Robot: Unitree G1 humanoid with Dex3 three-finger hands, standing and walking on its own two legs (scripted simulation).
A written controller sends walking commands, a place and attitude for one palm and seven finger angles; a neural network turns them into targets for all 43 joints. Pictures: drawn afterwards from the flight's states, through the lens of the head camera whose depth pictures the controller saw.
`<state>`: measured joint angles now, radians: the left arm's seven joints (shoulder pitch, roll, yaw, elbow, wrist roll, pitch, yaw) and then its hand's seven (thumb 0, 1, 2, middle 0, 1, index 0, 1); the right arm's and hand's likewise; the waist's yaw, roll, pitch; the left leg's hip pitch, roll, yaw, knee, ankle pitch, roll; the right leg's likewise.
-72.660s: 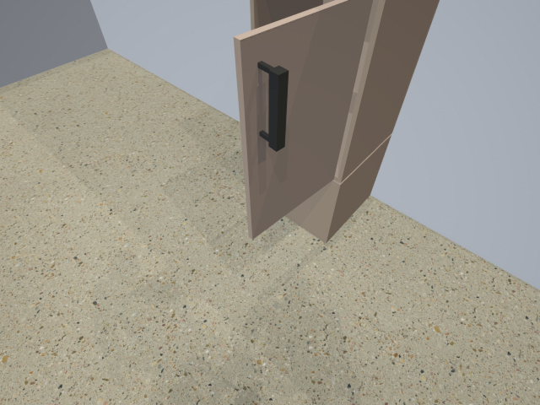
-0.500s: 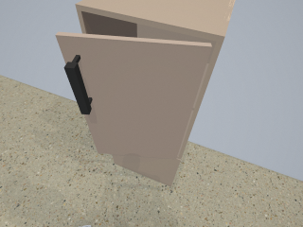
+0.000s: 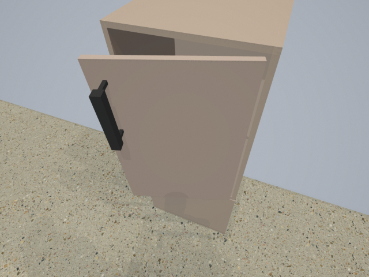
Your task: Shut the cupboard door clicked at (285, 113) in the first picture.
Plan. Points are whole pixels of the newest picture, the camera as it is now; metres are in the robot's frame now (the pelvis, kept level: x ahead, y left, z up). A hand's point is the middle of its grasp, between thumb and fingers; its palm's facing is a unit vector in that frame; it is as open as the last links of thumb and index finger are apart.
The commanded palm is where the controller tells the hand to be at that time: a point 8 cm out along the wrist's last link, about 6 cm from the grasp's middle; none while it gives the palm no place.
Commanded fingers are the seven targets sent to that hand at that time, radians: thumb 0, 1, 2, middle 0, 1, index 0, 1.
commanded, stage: look again from close up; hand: left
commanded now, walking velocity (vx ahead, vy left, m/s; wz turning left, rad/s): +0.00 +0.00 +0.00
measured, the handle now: (111, 117) +0.44 +0.21 +0.11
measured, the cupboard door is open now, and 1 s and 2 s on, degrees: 18 18 18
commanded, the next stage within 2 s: raise the hand and make a fist in 0.18 s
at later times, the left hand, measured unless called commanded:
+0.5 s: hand (109, 234) +0.20 +0.17 +0.02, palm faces +0.19 -0.98 -0.10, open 7.0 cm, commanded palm +0.10 +0.21 -0.04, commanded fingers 0.00 0.90 0.90 -0.40 -0.52 -0.40 -0.52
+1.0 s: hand (118, 262) +0.15 +0.14 +0.01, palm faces -0.16 -0.99 -0.05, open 4.7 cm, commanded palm +0.11 +0.22 +0.02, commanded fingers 0.00 0.90 0.90 -0.86 -1.02 -0.86 -1.02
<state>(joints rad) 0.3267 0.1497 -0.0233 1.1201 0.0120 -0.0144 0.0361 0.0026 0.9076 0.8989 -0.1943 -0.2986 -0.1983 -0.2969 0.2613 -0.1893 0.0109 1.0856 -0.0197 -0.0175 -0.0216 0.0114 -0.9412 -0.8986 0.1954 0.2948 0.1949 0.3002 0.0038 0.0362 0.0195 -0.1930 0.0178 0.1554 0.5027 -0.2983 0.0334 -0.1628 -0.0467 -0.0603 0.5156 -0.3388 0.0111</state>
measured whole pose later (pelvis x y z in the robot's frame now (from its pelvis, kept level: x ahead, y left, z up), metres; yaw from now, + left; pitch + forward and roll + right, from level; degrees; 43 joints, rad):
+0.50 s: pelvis -0.03 -0.01 -0.01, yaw +4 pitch +3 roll +1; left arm 0.32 0.17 0.06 0.12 -0.16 -0.20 0.02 0.02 0.92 0.90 -0.25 -0.36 -0.25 -0.36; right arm 0.31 -0.25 -0.03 0.82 0.02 -0.31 -0.03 0.01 -0.91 -0.90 0.20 0.30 0.20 0.30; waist -0.06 0.05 -0.07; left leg -0.40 0.01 0.09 0.66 -0.31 0.03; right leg -0.34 -0.06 -0.07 0.68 -0.39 0.01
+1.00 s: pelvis -0.07 -0.03 -0.06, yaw +6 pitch +8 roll -2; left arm 0.24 0.27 0.08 -0.03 -0.26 -0.22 -0.38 0.01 0.90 0.90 -0.68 -0.83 -0.68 -0.83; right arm 0.22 -0.20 0.06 0.54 0.05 -0.24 -0.06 0.01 -0.90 -0.90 0.20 0.30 0.20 0.30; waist 0.00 0.05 -0.08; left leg -0.76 0.05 0.01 1.03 -0.40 0.01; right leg -0.66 -0.01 -0.12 1.00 -0.48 -0.04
